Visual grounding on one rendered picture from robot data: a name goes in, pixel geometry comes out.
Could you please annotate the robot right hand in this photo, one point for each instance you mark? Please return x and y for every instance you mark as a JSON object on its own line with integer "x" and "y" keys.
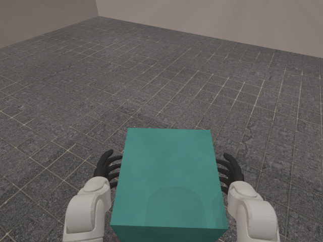
{"x": 233, "y": 173}

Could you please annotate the robot left hand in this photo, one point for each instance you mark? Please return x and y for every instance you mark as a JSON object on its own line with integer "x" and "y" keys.
{"x": 103, "y": 169}

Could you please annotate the carton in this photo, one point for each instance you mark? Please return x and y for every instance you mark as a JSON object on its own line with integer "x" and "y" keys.
{"x": 168, "y": 188}

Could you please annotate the robot left forearm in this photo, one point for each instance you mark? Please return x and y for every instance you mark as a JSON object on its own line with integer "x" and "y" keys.
{"x": 84, "y": 220}

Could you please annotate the robot right forearm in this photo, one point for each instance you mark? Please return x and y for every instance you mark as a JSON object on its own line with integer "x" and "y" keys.
{"x": 256, "y": 219}

